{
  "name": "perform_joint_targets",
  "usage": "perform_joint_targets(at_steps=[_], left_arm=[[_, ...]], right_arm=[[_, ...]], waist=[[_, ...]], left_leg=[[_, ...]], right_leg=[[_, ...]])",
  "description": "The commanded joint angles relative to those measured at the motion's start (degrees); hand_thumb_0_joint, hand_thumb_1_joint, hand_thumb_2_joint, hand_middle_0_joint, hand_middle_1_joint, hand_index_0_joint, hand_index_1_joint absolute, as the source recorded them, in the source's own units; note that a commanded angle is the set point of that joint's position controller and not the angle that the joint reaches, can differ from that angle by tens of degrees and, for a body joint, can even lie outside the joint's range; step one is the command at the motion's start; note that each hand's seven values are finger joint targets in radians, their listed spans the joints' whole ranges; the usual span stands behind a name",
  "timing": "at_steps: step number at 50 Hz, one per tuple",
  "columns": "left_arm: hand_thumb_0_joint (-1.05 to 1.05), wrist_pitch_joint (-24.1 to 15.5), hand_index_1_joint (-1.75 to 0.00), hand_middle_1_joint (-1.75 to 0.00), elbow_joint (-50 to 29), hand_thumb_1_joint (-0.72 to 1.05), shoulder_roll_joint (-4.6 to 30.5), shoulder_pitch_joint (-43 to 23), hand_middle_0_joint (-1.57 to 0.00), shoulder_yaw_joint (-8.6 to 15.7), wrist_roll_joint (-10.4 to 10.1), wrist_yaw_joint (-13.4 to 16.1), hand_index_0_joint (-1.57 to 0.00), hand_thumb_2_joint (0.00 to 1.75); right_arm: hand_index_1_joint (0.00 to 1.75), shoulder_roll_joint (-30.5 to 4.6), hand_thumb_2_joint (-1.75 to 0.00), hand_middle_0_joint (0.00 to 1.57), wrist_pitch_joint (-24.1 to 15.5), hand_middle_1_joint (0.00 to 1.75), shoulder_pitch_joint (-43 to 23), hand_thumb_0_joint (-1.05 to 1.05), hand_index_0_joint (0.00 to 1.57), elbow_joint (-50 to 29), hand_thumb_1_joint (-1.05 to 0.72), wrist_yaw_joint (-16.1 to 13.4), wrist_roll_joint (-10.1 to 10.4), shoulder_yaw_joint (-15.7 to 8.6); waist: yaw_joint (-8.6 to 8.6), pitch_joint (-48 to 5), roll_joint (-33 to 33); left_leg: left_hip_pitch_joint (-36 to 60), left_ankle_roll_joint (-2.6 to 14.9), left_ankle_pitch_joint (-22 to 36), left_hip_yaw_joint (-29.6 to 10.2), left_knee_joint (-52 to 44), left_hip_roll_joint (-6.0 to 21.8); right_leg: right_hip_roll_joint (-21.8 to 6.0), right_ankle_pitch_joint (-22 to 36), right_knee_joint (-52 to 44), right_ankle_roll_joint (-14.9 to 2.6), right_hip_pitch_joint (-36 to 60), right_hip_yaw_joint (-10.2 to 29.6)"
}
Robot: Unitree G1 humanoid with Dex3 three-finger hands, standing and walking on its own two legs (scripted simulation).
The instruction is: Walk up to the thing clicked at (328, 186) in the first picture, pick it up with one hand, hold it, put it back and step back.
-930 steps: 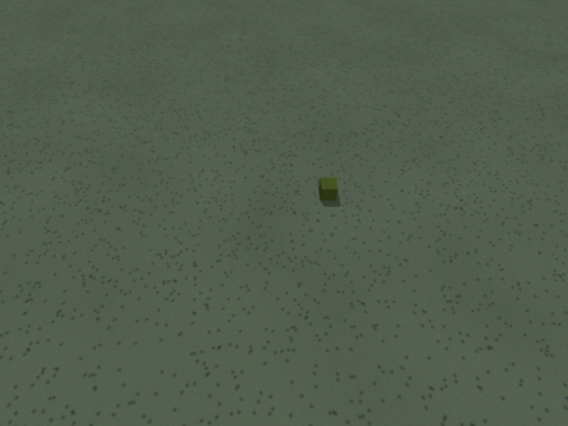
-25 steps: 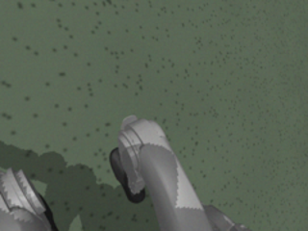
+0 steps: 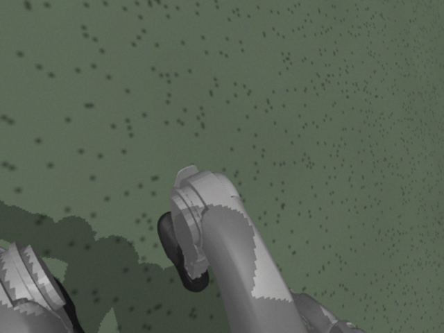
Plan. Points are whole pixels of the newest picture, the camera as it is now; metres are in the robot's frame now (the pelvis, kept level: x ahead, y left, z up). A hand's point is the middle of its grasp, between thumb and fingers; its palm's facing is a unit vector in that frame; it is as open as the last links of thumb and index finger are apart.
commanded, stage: close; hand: left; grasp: from above
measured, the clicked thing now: out of the picture +0.45 +0.39 -0.28
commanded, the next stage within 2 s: settle in 0.84 s
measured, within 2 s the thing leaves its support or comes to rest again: leaves its support in 1.28 s
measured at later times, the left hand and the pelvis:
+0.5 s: hand out of the picture +0.44 +0.39 -0.24, palm faces -0.31 -0.30 -0.90, open 10.9 cm; pelvis +0.00 +0.00 +0.00, yaw +0 degrees
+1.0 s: hand out of the picture +0.44 +0.39 -0.24, palm faces -0.31 -0.30 -0.90, open 10.8 cm; pelvis +0.00 +0.00 +0.00, yaw +0 degrees
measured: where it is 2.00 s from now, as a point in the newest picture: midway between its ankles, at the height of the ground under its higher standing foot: (134, 297)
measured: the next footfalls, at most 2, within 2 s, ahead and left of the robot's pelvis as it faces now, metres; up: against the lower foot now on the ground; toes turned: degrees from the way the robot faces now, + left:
none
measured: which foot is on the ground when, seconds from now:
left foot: down 0.00-1.00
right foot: down 0.00-1.00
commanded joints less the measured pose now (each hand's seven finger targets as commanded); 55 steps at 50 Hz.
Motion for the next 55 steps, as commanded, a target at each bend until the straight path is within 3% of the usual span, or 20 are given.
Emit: perform_joint_targets(at_steps=[1, 12, 17, 19, 27, 31, 43, 45, 51, 55], left_arm=[[0.0, 0.17, -0.56, -0.57, -6.28, 0.03, 12.64, -11.29, -0.54, -0.51, -0.03, 2.0, -0.55, 0.52], [0.0, -0.31, -0.5, -0.51, -4.96, 0.14, 11.89, -11.19, -0.63, -1.17, -0.37, 1.71, -0.63, 0.46], [0.0, -0.66, -0.49, -0.49, -4.43, 0.19, 12.28, -10.56, -0.67, -1.27, -0.41, 1.59, -0.68, 0.46], [0.0, -0.75, -0.47, -0.48, -4.28, 0.19, 10.99, -10.16, -0.67, -1.93, -0.59, 1.29, -0.67, 0.44], [0.0, -1.19, -0.48, -0.48, -4.78, 0.27, 12.54, -10.94, -0.74, -1.42, -0.73, 1.67, -0.74, 0.47], [0.0, -1.12, -0.47, -0.48, -4.43, 0.32, 12.26, -10.27, -0.77, -2.0, -0.95, 0.86, -0.77, 0.47], [0.0, -1.5, -0.46, -0.46, -4.22, 0.42, 11.41, -8.82, -0.86, -1.95, -0.39, 0.88, -0.85, 0.5], [0.0, -1.49, -0.47, -0.46, -4.06, 0.45, 11.69, -9.11, -0.88, -2.12, -0.41, 0.9, -0.87, 0.51], [0.0, -1.24, -0.51, -0.5, -4.46, 0.48, 12.32, -10.06, -0.95, -1.81, -0.77, 1.22, -0.95, 0.56], [0.0, -0.83, -0.5, -0.5, -6.31, 0.46, 12.13, -10.07, -0.94, -1.37, -0.41, 0.72, -0.94, 0.53]], right_arm=[[0.3, -19.62, -0.9, 0.2, 0.15, 0.3, 12.6, 0.0, 0.2, 1.79, -0.9, -0.6, 0.56, -5.44], [0.3, -19.91, -0.9, 0.2, 0.17, 0.3, 12.45, 0.0, 0.2, 1.58, -0.9, -0.88, 0.37, -4.98], [0.3, -19.59, -0.9, 0.2, 0.39, 0.3, 11.78, 0.0, 0.2, 1.4, -0.9, -1.25, 0.37, -4.46], [0.3, -19.37, -0.9, 0.2, 0.38, 0.3, 12.71, 0.0, 0.2, 1.77, -0.9, -1.09, 0.07, -4.27], [0.3, -19.53, -0.9, 0.2, 0.34, 0.3, 12.56, 0.0, 0.2, 1.96, -0.9, -1.43, 0.12, -3.73], [0.3, -19.35, -0.9, 0.2, 0.49, 0.3, 11.71, 0.0, 0.2, 1.02, -0.9, -1.46, 0.26, -3.81], [0.3, -19.4, -0.9, 0.2, 1.15, 0.3, 11.8, 0.0, 0.2, 1.97, -0.9, -1.68, 0.03, -3.82], [0.3, -19.4, -0.9, 0.2, 1.09, 0.3, 11.92, 0.0, 0.2, 1.43, -0.9, -1.76, 0.03, -3.81], [0.3, -19.43, -0.91, 0.2, 1.24, 0.3, 11.27, 0.0, 0.2, 0.93, -0.92, -1.88, -0.11, -3.99], [0.3, -19.04, -0.91, 0.2, 1.37, 0.3, 11.77, 0.0, 0.2, 1.27, -0.92, -1.72, 0.07, -4.36]], waist=[[-3.17, -35.77, 33.27], [-4.08, -34.04, 32.68], [-3.54, -34.18, 31.65], [-4.47, -34.41, 31.98], [-3.78, -34.51, 32.06], [-4.01, -32.73, 30.46], [-3.18, -34.27, 31.73], [-3.79, -33.71, 31.41], [-3.24, -33.41, 30.37], [-2.82, -35.95, 32.19]], left_leg=[[29.52, 0.98, 11.48, 7.35, -14.44, 2.55], [29.24, 0.97, 11.36, 6.93, -14.5, 2.67], [28.15, 1.14, 10.26, 7.08, -14.39, 2.63], [29.59, 1.06, 12.01, 6.81, -14.29, 2.64], [28.76, 1.15, 11.43, 6.92, -14.29, 2.67], [26.94, 1.36, 8.41, 7.04, -14.44, 2.46], [28.87, 0.88, 11.59, 6.22, -14.69, 2.85], [29.06, 1.04, 11.11, 6.55, -14.59, 2.67], [26.49, 1.37, 7.58, 7.17, -14.4, 2.48], [29.08, 1.08, 10.76, 6.81, -14.69, 2.56]], right_leg=[[1.51, 14.98, -11.25, -5.57, 18.84, -8.28], [1.49, 14.97, -11.21, -5.39, 18.27, -8.56], [1.62, 14.28, -11.46, -5.38, 18.83, -8.46], [1.53, 15.61, -11.31, -5.24, 19.49, -8.61], [1.62, 15.29, -11.61, -5.16, 19.66, -8.64], [1.5, 12.82, -12.03, -5.17, 18.85, -8.49], [1.59, 15.07, -10.86, -5.23, 18.68, -8.91], [1.52, 14.88, -11.39, -5.16, 19.41, -8.68], [1.59, 12.2, -12.14, -5.13, 19.1, -8.38], [1.46, 14.48, -11.48, -5.24, 19.34, -8.55]])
